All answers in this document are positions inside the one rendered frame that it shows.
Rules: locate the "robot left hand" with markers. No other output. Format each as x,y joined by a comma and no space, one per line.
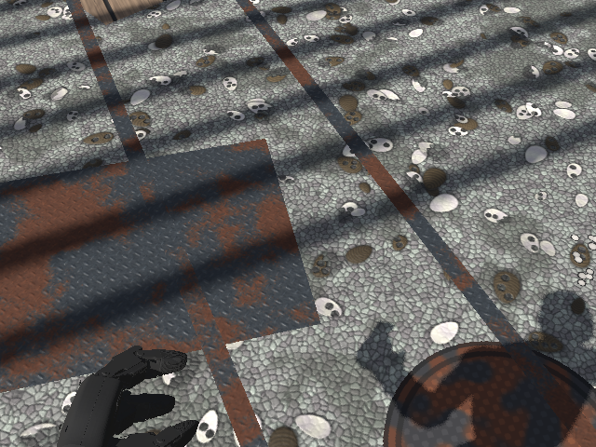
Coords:
101,408

